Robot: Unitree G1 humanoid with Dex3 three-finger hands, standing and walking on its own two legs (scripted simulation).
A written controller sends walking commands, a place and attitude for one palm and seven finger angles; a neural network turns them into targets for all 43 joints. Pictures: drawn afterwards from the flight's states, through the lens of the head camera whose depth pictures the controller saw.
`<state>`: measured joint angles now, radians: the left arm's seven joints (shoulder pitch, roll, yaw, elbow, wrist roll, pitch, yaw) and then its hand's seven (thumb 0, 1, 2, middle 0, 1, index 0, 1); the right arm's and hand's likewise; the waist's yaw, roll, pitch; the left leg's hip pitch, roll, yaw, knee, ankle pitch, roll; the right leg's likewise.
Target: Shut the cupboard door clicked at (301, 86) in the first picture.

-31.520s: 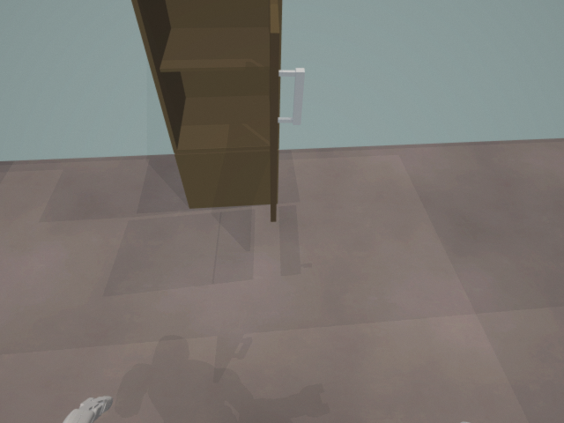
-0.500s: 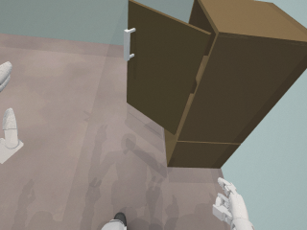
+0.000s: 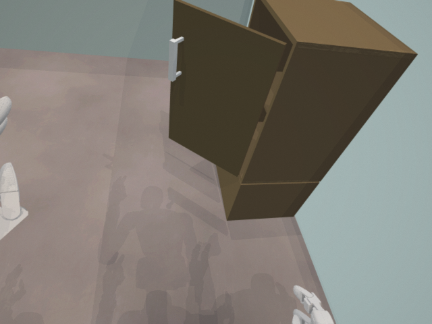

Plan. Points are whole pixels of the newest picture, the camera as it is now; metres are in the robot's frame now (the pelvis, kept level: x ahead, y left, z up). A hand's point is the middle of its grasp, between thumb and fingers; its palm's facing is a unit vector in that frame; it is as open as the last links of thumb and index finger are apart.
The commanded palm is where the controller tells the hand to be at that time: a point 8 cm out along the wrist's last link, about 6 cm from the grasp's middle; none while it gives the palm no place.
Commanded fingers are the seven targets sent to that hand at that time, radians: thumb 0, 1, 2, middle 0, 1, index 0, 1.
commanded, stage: stop stepping back and stand still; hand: left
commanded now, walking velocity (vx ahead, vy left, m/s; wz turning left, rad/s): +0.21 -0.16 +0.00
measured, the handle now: (176, 59) +0.92 +0.14 +0.01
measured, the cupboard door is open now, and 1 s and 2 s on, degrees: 50 50 50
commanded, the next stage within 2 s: let the arm hang, fingers relaxed in 1.16 s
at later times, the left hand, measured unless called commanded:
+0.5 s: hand out of the picture +0.18 +0.32 +0.18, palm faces +0.54 -0.79 -0.28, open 7.5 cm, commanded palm +0.12 +0.35 +0.17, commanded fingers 0.00 0.90 0.90 -0.20 -0.30 -0.20 -0.30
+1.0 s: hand out of the picture +0.20 +0.30 +0.15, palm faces +0.48 -0.75 -0.44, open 7.4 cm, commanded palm +0.15 +0.33 +0.17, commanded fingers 0.00 0.90 0.90 -0.20 -0.30 -0.20 -0.30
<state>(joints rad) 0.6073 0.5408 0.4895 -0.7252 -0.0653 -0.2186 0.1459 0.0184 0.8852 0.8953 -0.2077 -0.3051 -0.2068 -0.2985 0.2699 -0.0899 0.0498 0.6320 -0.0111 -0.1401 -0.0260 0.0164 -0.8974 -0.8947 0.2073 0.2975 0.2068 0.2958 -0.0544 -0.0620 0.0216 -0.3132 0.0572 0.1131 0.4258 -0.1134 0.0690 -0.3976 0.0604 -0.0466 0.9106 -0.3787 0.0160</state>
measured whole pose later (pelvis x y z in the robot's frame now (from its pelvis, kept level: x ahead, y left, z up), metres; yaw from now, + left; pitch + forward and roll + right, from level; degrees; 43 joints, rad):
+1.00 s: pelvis +0.01 +0.03 -0.01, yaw +1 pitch +1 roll -1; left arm 0.55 0.38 0.41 -0.41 -0.05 -0.16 0.18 0.01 0.88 0.89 -0.21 -0.31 -0.21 -0.30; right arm 0.24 -0.22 0.01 0.66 0.02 -0.05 -0.08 0.02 -0.90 -0.89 0.21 0.30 0.21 0.30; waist 0.00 0.04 -0.06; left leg -0.28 0.05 0.08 0.53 -0.26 0.00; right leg -0.20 0.04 -0.07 0.48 -0.29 -0.04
